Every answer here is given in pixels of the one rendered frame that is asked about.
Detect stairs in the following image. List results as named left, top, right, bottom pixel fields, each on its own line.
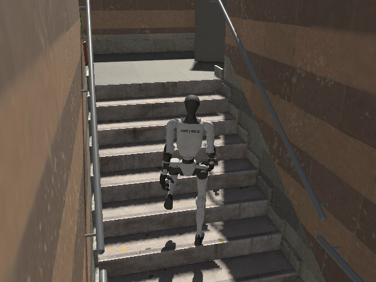
left=95, top=79, right=297, bottom=282

